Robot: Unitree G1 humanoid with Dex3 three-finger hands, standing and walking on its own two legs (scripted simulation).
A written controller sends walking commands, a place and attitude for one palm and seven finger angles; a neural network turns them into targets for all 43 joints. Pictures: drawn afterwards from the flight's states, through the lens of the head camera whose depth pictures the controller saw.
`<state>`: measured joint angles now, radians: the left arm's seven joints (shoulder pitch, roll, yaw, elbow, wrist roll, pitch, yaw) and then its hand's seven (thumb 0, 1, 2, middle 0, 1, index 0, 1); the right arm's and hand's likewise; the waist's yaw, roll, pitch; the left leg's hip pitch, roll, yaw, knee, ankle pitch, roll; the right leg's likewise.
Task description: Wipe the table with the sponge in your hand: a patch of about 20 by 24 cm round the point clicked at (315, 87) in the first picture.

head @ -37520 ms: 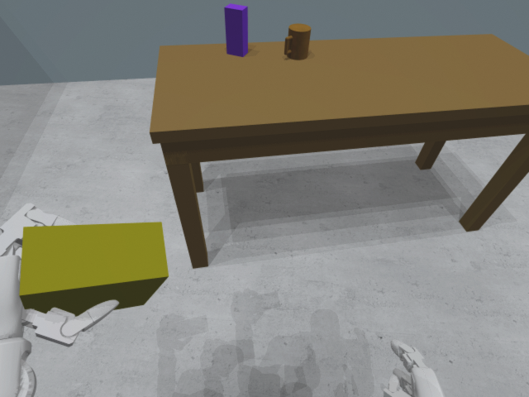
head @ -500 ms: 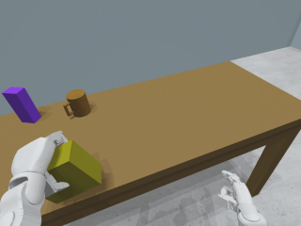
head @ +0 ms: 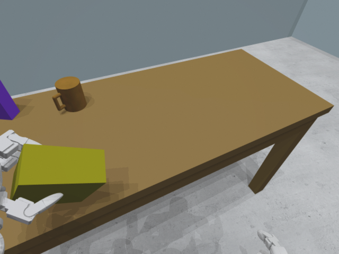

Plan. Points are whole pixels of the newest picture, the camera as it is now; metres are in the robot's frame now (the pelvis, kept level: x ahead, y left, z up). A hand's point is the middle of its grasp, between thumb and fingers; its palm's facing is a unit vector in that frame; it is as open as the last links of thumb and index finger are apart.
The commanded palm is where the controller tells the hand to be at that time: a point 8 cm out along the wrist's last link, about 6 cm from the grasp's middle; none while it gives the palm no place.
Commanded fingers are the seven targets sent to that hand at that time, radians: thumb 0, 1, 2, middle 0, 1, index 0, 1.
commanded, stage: step back with the hand held close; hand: left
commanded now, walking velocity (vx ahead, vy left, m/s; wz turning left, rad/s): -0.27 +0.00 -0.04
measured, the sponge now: (70, 177) +0.23 +0.21 +0.12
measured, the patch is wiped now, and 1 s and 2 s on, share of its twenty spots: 1.00 1.00 1.00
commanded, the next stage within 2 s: stop stepping back and stand still in 0.86 s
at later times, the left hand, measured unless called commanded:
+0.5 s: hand out of the picture +0.11 +0.28 +0.17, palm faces +0.45 -0.80 -0.40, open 10.5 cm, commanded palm +0.05 +0.30 +0.19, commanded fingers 0.00 0.10 1.30 -1.20 -1.60 -1.20 -1.60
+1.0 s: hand out of the picture +0.00 +0.28 +0.18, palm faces +0.28 -0.91 -0.29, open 10.5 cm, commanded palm -0.08 +0.31 +0.19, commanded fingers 0.00 0.10 1.30 -1.20 -1.60 -1.20 -1.60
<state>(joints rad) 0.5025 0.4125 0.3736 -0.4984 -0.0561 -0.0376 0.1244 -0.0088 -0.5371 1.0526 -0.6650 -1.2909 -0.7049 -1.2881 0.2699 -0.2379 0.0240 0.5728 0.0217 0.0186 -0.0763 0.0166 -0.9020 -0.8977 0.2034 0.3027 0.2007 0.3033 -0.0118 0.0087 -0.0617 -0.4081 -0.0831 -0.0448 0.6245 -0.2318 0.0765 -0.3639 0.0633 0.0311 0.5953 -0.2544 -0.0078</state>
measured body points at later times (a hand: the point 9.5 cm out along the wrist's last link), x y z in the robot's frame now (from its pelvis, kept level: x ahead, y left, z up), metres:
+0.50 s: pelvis -0.09 +0.01 -0.02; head -0.09 +0.06 +0.43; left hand +0.08 +0.32 +0.19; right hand +0.10 -0.22 -0.07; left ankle +0.06 +0.07 -0.72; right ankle -0.06 -0.13 -0.70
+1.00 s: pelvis -0.27 +0.05 -0.01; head -0.25 +0.11 +0.44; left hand -0.02 +0.33 +0.19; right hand -0.11 -0.20 -0.05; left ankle -0.18 +0.10 -0.73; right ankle -0.23 -0.12 -0.68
